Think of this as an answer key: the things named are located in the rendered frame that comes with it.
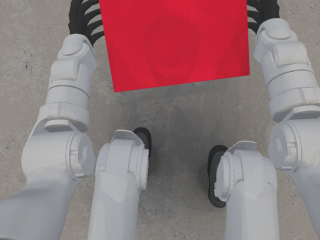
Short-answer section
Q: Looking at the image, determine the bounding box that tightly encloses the right robot upper arm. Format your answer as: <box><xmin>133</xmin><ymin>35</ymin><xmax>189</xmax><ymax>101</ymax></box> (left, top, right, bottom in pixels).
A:
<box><xmin>268</xmin><ymin>118</ymin><xmax>320</xmax><ymax>239</ymax></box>

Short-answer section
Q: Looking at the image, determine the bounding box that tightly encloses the left robot hand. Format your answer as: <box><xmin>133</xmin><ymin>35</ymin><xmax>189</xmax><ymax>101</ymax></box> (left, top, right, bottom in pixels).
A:
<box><xmin>68</xmin><ymin>0</ymin><xmax>105</xmax><ymax>47</ymax></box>

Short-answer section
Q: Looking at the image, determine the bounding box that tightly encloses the left robot shin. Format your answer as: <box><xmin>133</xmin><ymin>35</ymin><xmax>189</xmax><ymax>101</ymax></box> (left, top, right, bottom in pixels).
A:
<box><xmin>95</xmin><ymin>130</ymin><xmax>144</xmax><ymax>179</ymax></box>

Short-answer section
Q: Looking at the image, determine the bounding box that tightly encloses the right robot forearm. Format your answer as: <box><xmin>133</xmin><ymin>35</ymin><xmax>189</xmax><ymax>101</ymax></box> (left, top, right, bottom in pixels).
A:
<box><xmin>253</xmin><ymin>18</ymin><xmax>320</xmax><ymax>123</ymax></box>

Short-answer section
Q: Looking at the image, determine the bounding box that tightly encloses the robot right foot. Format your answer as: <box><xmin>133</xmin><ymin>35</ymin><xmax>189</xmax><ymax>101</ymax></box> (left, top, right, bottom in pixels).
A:
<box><xmin>207</xmin><ymin>145</ymin><xmax>228</xmax><ymax>208</ymax></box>

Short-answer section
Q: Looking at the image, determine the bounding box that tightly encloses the carton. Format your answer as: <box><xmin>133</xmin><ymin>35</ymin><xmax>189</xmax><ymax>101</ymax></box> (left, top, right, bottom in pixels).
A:
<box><xmin>99</xmin><ymin>0</ymin><xmax>250</xmax><ymax>93</ymax></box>

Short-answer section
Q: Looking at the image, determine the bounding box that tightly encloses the left robot upper arm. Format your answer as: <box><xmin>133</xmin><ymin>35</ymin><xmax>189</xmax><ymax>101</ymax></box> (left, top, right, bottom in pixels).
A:
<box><xmin>0</xmin><ymin>130</ymin><xmax>96</xmax><ymax>240</ymax></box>

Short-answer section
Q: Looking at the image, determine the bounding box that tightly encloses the right robot hand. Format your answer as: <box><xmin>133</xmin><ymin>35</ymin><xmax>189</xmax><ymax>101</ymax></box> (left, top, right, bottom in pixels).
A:
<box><xmin>247</xmin><ymin>0</ymin><xmax>280</xmax><ymax>35</ymax></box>

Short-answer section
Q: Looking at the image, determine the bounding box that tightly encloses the left robot forearm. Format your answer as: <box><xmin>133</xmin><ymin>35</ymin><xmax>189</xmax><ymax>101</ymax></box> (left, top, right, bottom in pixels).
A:
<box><xmin>21</xmin><ymin>34</ymin><xmax>98</xmax><ymax>176</ymax></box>

